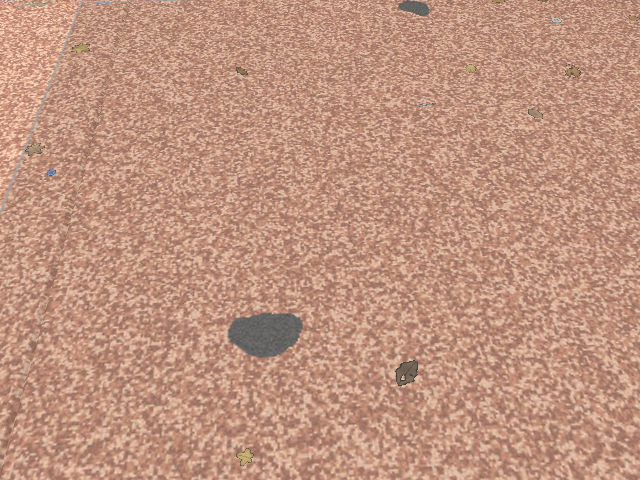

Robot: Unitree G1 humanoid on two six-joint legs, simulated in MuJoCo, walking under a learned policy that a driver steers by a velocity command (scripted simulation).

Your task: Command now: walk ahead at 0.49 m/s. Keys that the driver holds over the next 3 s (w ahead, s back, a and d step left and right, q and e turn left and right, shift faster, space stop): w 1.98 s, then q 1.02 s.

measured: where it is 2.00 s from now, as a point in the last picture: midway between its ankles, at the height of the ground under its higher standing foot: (331, 269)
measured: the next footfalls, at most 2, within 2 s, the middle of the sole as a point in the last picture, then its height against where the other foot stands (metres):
right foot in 0.30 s outside the picture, level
left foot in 0.86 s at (290, 422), level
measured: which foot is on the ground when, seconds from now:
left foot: down 0.00-0.32, up 0.34-0.84, down 0.86-1.00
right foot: up 0.00-0.28, down 0.30-0.88, up 0.90-1.00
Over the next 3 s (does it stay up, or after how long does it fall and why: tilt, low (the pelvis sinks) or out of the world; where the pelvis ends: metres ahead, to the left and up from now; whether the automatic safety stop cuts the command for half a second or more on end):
stays up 1.26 0.02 -0.01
